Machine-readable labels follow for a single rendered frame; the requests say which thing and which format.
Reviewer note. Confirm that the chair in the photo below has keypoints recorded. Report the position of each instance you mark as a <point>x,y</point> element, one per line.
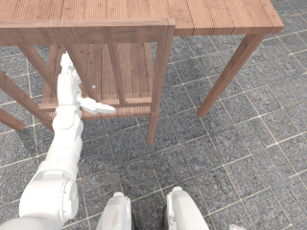
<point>114,54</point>

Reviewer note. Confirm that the robot shin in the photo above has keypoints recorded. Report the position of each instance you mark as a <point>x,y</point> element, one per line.
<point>127,224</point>
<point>172,221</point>

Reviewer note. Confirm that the left robot forearm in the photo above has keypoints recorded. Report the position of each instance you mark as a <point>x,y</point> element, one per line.
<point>65,151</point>

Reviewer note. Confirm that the robot left hand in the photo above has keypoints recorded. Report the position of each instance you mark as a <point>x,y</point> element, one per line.
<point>68,88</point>

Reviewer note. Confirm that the robot left upper arm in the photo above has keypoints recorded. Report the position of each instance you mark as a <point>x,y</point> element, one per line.
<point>46,205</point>

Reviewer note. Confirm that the robot right shin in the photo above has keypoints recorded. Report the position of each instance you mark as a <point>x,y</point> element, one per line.
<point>172,221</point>

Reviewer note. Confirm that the table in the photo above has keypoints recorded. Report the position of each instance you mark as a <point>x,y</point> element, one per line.
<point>253,18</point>

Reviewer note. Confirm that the robot left shin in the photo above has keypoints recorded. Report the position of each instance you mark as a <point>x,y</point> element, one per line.
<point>127,224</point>

